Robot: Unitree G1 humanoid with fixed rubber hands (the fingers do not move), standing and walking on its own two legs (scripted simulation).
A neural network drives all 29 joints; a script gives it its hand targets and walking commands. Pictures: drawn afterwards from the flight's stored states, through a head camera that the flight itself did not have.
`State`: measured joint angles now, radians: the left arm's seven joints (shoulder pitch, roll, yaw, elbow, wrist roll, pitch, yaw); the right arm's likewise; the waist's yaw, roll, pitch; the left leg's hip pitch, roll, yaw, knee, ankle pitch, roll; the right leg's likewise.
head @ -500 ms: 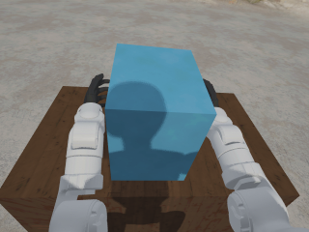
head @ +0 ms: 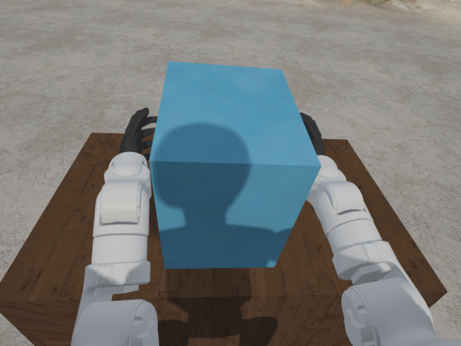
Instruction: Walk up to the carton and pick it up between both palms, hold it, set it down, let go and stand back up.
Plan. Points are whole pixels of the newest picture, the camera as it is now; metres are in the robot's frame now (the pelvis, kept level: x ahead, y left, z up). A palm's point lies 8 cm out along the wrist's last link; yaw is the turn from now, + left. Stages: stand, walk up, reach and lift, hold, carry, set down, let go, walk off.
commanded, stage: reach and lift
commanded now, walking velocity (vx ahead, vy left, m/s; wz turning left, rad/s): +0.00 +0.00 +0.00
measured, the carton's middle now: (223, 168) +0.39 +0.00 +0.15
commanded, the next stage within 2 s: hold in 0.34 s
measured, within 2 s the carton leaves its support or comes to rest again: neither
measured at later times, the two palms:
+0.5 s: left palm (126, 149) +0.36 +0.15 +0.22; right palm (313, 148) +0.36 -0.14 +0.22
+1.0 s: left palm (127, 145) +0.36 +0.15 +0.23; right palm (316, 143) +0.37 -0.14 +0.23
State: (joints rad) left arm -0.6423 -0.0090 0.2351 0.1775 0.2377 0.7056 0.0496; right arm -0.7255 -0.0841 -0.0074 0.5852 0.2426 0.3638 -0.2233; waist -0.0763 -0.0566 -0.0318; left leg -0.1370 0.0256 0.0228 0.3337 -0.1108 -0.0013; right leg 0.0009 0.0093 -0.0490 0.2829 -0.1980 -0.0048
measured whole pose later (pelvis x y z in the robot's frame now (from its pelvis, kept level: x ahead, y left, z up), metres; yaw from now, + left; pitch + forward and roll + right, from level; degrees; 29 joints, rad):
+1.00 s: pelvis +0.00 +0.00 +0.00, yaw +0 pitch -5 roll -1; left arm -0.68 0.00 0.26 0.13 0.24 0.82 0.04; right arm -0.79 -0.11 0.01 0.57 0.31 0.48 -0.25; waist -0.08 -0.05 -0.08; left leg -0.13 0.02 0.01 0.34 -0.11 -0.01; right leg 0.00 0.02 -0.03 0.29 -0.20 -0.01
